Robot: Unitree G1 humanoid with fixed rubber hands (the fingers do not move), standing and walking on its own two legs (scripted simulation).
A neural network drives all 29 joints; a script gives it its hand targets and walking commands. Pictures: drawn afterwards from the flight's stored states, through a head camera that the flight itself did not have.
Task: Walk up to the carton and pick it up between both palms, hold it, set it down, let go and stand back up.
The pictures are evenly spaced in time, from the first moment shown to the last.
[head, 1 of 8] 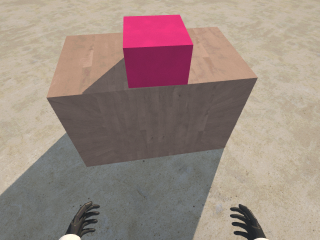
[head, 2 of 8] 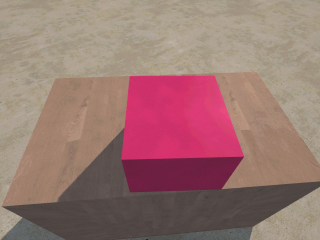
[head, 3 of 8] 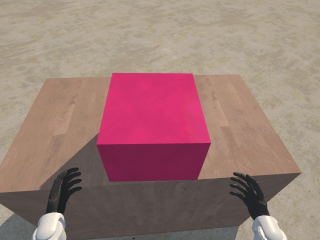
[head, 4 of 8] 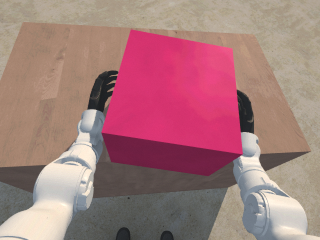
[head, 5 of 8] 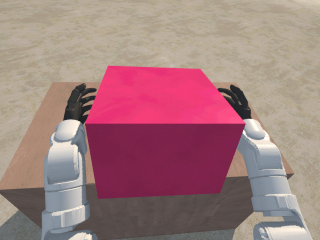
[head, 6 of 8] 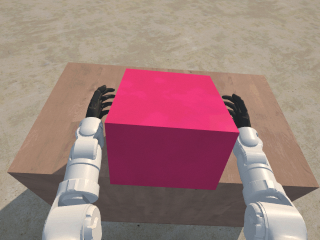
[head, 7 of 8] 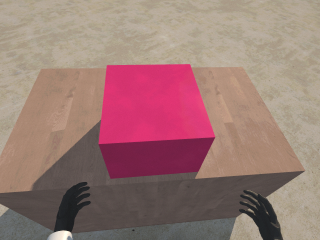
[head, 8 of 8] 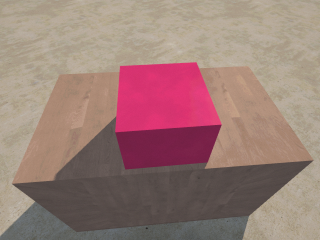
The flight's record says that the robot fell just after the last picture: no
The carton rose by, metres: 0.23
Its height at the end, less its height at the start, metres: +0.00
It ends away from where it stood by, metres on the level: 0.02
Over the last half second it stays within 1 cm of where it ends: yes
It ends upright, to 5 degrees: yes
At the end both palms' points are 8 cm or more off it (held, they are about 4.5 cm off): yes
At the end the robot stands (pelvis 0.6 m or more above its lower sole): yes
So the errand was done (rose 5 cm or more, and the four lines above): yes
